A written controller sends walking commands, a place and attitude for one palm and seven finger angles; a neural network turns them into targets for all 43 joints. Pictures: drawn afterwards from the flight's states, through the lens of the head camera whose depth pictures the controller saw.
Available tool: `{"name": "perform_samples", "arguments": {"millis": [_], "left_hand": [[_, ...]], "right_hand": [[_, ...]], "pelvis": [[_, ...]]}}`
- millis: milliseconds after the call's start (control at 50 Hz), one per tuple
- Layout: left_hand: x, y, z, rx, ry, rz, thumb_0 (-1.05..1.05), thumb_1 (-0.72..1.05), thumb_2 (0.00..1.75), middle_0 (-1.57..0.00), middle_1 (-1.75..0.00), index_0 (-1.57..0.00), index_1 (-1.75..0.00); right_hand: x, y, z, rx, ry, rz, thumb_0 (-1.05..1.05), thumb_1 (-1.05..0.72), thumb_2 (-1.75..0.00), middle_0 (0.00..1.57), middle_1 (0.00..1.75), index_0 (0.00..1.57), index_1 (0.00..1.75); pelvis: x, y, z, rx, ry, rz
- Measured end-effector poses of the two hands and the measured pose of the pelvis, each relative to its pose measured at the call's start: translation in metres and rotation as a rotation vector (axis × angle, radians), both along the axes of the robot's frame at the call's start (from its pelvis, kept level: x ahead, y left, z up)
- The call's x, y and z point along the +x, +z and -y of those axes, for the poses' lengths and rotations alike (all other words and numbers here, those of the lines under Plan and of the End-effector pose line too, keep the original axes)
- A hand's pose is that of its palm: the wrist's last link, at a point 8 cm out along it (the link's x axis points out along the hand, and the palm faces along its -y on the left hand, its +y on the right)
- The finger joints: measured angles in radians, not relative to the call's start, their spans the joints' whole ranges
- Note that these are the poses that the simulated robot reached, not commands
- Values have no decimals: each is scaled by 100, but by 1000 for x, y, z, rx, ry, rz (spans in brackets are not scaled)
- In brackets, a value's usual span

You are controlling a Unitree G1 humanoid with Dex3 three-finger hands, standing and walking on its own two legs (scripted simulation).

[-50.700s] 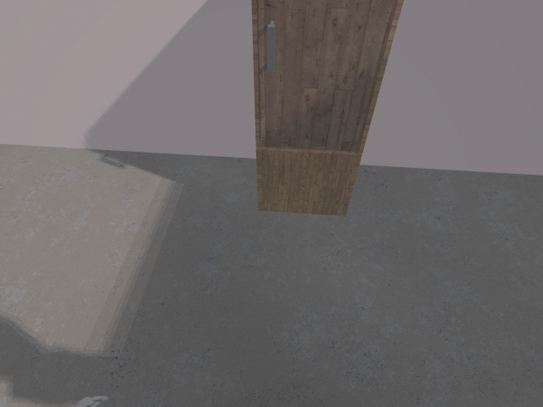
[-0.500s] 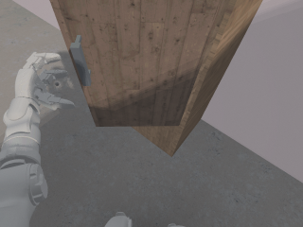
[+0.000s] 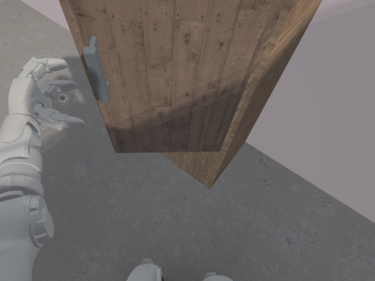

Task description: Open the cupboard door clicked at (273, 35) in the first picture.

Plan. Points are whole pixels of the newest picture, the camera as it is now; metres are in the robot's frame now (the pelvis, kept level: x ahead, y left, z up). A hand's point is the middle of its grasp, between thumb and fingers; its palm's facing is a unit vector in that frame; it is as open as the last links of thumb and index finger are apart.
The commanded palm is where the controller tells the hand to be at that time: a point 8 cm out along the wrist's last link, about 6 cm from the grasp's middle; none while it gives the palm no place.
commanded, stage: move the hooked fingers beside the handle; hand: left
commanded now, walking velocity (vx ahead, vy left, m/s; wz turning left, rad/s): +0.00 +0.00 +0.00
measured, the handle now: (99, 71) +0.54 +0.18 +0.11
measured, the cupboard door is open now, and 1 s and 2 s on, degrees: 41 41 41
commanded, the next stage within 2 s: slide the fingers in behind the handle in 0.54 s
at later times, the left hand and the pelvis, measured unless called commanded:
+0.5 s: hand (61, 100) +0.45 +0.24 +0.11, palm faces +0.06 -1.00 +0.02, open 14.0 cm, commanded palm +0.43 +0.29 +0.11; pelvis +0.00 -0.01 +0.00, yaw +0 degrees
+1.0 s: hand (75, 99) +0.46 +0.22 +0.11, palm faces +0.05 -1.00 +0.02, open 14.0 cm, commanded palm +0.44 +0.26 +0.11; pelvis +0.00 -0.01 +0.00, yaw +0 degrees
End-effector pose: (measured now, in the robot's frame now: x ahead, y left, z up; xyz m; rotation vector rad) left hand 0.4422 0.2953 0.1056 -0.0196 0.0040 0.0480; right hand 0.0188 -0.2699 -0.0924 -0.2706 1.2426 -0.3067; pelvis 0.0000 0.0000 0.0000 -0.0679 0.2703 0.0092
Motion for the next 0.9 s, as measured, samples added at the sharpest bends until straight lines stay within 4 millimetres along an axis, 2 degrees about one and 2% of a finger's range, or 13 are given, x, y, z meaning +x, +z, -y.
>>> {"name": "perform_samples", "arguments": {"millis": [480,700,900], "left_hand": [[-12,4,4,0,9,5,-1,-50,30,-30,-120,-30,-120],[-13,7,0,12,7,3,-1,-50,30,-30,-120,-30,-120],[-9,3,19,-7,-14,-2,-1,-50,30,-30,-120,-30,-120]], "right_hand": [[29,-1,0,23,34,74,0,-91,-90,21,30,21,30],[17,-1,9,10,24,49,0,-91,-90,21,30,21,30],[10,-3,8,19,12,32,0,-91,-90,21,30,21,30]], "pelvis": [[2,2,5,7,4,20],[-1,1,9,6,6,17],[-1,1,10,9,5,19]]}}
